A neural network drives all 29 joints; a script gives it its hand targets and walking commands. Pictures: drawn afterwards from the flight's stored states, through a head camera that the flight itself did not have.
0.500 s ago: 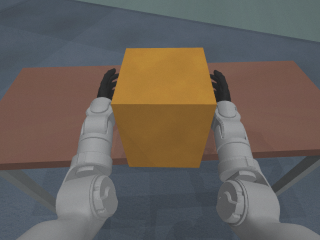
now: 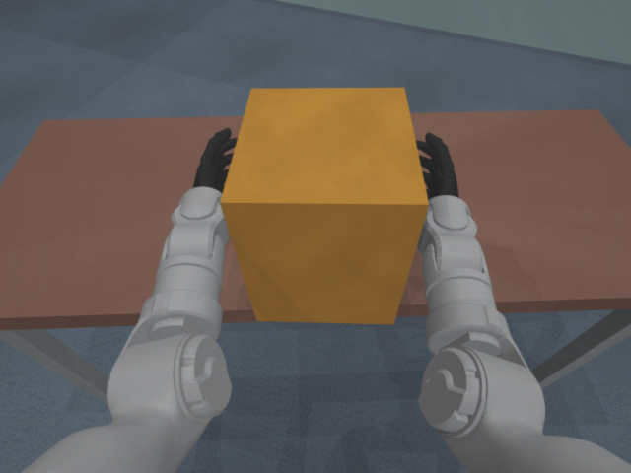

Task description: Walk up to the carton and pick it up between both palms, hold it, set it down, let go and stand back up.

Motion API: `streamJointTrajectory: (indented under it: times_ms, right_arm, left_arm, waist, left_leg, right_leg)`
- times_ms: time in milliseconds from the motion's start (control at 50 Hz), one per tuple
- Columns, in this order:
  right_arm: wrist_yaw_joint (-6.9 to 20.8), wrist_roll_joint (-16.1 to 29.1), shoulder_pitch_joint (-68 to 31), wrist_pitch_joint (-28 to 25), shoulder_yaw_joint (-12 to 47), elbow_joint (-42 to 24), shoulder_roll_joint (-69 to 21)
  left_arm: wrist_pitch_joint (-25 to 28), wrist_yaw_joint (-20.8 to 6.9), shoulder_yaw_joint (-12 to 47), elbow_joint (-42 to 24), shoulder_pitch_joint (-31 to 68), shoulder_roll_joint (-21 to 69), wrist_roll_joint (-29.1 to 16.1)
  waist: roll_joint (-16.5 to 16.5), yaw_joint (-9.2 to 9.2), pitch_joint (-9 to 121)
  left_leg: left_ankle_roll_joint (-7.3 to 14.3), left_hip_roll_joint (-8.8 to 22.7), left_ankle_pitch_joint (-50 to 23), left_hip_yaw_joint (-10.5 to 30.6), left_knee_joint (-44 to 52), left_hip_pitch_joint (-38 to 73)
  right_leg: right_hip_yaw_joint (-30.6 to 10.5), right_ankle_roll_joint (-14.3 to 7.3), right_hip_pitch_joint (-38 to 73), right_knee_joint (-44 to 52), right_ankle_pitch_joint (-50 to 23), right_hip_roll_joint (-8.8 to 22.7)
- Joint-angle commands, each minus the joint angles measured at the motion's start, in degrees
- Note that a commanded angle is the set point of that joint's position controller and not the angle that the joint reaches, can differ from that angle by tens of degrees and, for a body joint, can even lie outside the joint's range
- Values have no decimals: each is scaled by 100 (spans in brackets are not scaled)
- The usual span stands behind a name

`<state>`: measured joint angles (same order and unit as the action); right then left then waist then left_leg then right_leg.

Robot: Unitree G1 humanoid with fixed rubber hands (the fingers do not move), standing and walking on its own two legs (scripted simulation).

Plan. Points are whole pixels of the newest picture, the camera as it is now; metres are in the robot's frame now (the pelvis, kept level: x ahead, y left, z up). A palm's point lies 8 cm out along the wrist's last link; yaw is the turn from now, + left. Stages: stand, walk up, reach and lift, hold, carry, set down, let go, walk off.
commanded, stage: set down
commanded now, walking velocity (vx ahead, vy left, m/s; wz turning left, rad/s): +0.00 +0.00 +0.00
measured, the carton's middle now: (325, 212) +0.44 -0.01 +0.07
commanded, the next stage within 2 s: none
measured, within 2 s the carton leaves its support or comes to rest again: rests again in 0.42 s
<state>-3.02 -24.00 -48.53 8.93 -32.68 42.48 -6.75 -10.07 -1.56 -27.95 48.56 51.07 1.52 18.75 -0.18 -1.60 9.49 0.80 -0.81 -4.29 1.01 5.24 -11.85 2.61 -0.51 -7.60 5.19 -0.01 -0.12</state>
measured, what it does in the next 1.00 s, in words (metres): stands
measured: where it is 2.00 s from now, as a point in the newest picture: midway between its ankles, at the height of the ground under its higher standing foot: outside the picture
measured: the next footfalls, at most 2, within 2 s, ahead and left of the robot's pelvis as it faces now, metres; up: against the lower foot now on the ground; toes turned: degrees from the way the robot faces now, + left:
none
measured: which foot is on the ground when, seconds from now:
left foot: down 0.00-1.00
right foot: down 0.00-1.00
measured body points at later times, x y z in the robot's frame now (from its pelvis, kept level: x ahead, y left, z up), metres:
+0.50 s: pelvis -0.01 +0.00 +0.00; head +0.03 +0.00 +0.45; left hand +0.44 +0.13 +0.10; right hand +0.42 -0.16 +0.10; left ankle -0.01 +0.11 -0.75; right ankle -0.05 -0.11 -0.75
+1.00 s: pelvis -0.01 +0.00 +0.00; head +0.04 +0.01 +0.45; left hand +0.45 +0.13 +0.10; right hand +0.42 -0.16 +0.09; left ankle -0.01 +0.11 -0.75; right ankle -0.05 -0.11 -0.75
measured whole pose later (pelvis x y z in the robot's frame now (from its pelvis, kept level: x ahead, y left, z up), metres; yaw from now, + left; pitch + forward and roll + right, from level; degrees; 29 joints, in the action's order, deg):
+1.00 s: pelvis -0.01 +0.00 +0.00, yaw +0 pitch +16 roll +0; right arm 0.6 -30.1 -45.3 2.2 -39.8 40.4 -9.1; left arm -1.7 -2.2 -30.7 51.8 50.7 3.7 23.5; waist -0.3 -1.5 11.5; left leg 1.2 -1.0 -5.5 1.5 5.3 -16.6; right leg 3.1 0.0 -12.2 5.2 -1.0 0.1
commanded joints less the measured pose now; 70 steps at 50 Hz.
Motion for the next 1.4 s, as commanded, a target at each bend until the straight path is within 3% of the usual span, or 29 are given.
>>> streamJointTrajectory:
  times_ms: [0, 120, 420, 800, 1040, 1380]
  right_arm:
    - [725, 156, -3489, -254, 1669, -104, -2623]
    - [742, 69, -3527, -426, 1657, -165, -2649]
    - [892, -298, -3304, -503, 1196, -94, -2462]
    - [942, -574, -2682, -694, 861, 82, -2351]
    - [976, -697, -2310, -703, 634, 150, -2211]
    - [1074, -702, -2403, -618, 660, 299, -2083]
  left_arm:
    - [437, -575, 1470, -422, 3294, 2582, -185]
    - [631, -557, 1503, -358, 3387, 2612, -151]
    - [808, -613, 1226, 21, 3255, 2376, 88]
    - [978, -650, 1056, 346, 2631, 2477, 412]
    - [950, -685, 936, 390, 2307, 2413, 568]
    - [845, -710, 997, 363, 2247, 2200, 415]
  waist:
    - [-101, -22, 3613]
    - [-83, -10, 3833]
    - [-13, -10, 3347]
    - [-62, 33, 2941]
    - [-97, 12, 2553]
    - [-134, 22, 2585]
  left_leg:
    - [231, -101, -2687, -118, -173, 1601]
    - [247, -94, -2561, -115, -154, 1483]
    - [331, -61, -1357, -83, 158, 919]
    - [289, -71, -1390, -87, 226, 832]
    - [286, -55, -1086, -74, 319, 754]
    - [156, -97, -999, -103, 230, 995]
  right_leg:
    - [28, -1, 1433, -293, -3108, -255]
    - [41, 13, 1452, -339, -3023, -240]
    - [81, 105, 1175, -246, -1988, -215]
    - [125, 122, 822, -28, -1901, -248]
    - [152, 171, 481, 116, -1478, -247]
    - [191, 260, 348, 47, -1457, -284]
